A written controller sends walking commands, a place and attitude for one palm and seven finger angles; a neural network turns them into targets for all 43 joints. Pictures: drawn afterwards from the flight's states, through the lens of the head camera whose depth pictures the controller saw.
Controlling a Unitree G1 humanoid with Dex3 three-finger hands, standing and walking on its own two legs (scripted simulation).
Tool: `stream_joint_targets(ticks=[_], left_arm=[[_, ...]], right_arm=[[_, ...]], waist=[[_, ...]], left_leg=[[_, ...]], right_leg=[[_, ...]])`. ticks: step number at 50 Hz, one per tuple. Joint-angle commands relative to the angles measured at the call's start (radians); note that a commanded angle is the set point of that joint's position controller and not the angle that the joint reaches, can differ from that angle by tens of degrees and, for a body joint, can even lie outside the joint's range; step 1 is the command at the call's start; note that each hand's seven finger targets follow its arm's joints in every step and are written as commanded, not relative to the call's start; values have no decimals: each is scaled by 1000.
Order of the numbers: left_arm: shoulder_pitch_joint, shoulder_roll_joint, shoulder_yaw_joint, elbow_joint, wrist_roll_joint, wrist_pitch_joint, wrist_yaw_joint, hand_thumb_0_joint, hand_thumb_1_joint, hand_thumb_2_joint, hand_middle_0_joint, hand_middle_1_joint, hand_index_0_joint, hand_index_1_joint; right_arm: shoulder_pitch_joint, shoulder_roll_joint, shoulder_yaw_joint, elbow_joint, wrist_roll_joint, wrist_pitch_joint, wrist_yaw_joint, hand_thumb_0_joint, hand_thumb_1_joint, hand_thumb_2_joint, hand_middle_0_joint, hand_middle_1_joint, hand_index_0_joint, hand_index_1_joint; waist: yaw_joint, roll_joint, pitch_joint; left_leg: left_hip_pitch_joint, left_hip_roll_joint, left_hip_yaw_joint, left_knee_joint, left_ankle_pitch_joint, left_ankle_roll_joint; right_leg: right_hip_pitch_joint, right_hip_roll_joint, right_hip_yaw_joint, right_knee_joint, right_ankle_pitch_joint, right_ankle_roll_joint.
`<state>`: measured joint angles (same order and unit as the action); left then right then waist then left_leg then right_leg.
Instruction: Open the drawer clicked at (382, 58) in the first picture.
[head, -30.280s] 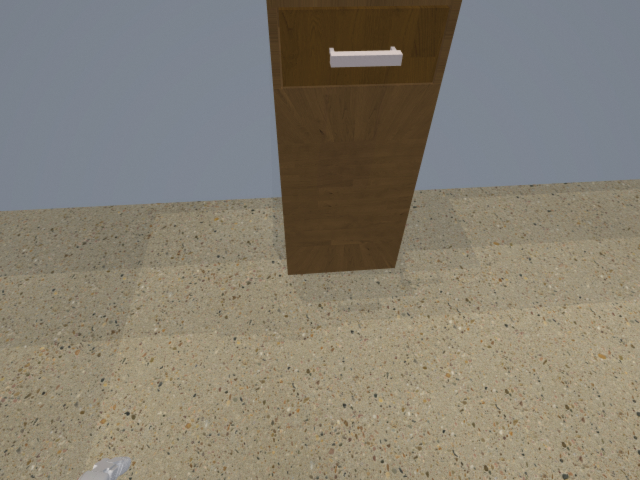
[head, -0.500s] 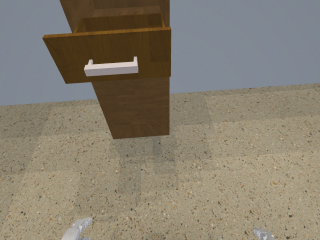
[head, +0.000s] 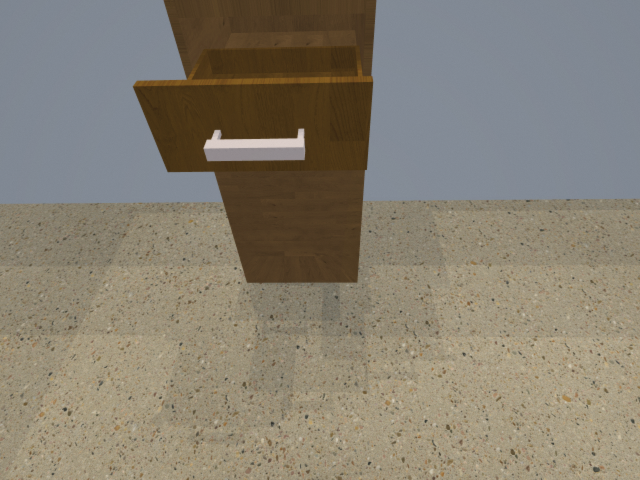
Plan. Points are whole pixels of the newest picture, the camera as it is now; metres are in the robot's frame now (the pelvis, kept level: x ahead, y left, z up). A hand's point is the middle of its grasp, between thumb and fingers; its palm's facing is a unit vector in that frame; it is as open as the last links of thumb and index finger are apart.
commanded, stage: let the arm hang, fingers relaxed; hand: left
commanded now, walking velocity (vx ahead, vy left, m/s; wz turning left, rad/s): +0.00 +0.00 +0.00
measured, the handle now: (257, 142) +0.61 +0.14 +0.10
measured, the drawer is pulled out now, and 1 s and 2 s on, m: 0.30 0.30 0.30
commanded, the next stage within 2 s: look to check the result in 0.38 s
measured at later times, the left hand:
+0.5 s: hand out of the picture +0.03 +0.17 -0.17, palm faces +0.02 -0.98 -0.20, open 7.3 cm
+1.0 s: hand out of the picture +0.04 +0.15 -0.17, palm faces +0.02 -0.98 -0.19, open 7.4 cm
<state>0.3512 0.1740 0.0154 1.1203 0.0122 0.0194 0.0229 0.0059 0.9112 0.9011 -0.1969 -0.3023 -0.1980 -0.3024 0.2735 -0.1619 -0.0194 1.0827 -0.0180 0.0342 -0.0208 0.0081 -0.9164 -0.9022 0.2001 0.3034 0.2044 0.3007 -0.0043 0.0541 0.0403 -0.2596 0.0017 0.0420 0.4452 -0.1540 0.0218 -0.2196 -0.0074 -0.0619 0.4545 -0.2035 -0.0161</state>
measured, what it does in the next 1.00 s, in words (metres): stands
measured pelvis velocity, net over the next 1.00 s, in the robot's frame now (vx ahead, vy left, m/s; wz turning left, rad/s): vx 0.04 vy -0.02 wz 0.00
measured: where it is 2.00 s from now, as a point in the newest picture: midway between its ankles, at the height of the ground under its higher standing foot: outside the picture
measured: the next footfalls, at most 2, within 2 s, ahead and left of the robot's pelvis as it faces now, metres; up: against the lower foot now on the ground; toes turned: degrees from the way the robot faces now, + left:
none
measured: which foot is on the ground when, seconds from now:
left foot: down 0.00-1.00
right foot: down 0.00-1.00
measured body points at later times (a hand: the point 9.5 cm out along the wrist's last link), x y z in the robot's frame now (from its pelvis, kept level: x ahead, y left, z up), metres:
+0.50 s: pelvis +0.02 -0.01 +0.00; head +0.04 -0.02 +0.45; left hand +0.03 +0.22 -0.15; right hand +0.00 -0.22 -0.16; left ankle +0.06 +0.11 -0.74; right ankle +0.03 -0.11 -0.74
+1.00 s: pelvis +0.04 -0.02 +0.00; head +0.06 -0.02 +0.45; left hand +0.04 +0.21 -0.16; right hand +0.04 -0.24 -0.16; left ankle +0.06 +0.11 -0.74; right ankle +0.03 -0.11 -0.74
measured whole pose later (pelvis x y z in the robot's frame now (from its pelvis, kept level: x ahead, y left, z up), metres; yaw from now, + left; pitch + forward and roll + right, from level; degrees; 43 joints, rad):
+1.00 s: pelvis +0.04 -0.02 +0.00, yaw +0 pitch -1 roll +0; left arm 0.26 0.14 0.01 1.13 0.01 0.00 0.03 0.00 0.91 0.90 -0.20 -0.30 -0.20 -0.30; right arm 0.23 -0.15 -0.01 1.13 -0.01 0.01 -0.04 0.00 -0.91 -0.90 0.20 0.30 0.20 0.30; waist -0.01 0.01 0.07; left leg -0.19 0.02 0.04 0.40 -0.18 0.00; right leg -0.14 0.01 -0.07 0.39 -0.23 -0.03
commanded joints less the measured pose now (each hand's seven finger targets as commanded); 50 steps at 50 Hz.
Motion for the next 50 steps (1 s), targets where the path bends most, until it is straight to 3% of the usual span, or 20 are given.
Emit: stream_joint_targets(ticks=[1, 14, 26, 36, 39, 50], left_arm=[[22, 106, 14, -33, 5, -22, 13, 0, 900, 900, -200, -300, -200, -300], [-10, 86, 16, -24, -2, -29, 14, 0, 900, 900, -200, -300, -200, -300], [-20, 86, 16, -22, -2, -31, 18, 0, 900, 900, -200, -300, -200, -300], [-10, 81, 14, -14, -2, -33, 19, 0, 900, 900, -200, -300, -200, -300], [-14, 78, 11, -10, -2, -31, 18, 0, 900, 900, -200, -300, -200, -300], [-22, 87, 12, -12, -2, -35, 17, 0, 900, 900, -200, -300, -200, -300]], right_arm=[[77, -80, -14, -3, -1, -17, -4, 0, -900, -900, 200, 300, 200, 300], [71, -55, -4, 18, -2, -33, -13, 0, -900, -900, 200, 300, 200, 300], [74, -63, -7, 25, 2, -30, -16, 0, -900, -900, 200, 300, 200, 300], [48, -65, -6, 28, 4, -32, -18, 0, -900, -900, 200, 300, 200, 300], [40, -67, -4, 30, 2, -30, -18, 0, -900, -900, 200, 300, 200, 300], [21, -78, -3, 31, 2, -34, -20, 0, -900, -900, 200, 300, 200, 300]], waist=[[-8, -102, 81], [0, -1, 40], [-5, -57, 23], [-4, -56, 18], [-7, -56, 46], [-7, -37, 12]], left_leg=[[18, 86, -104, -109, -164, 11], [20, 93, -97, -112, -27, 1], [65, 100, -89, -106, 9, -1], [89, 104, -88, -104, 44, 0], [83, 100, -88, -107, 30, -2], [103, 103, -85, -103, 72, -4]], right_leg=[[-121, -96, 121, -173, -253, -24], [-2, -98, 110, -140, -57, -29], [12, -96, 100, -151, -25, -26], [19, -95, 99, -148, 19, -21], [3, -97, 102, -156, 1, -20], [39, -100, 102, -155, 67, -21]])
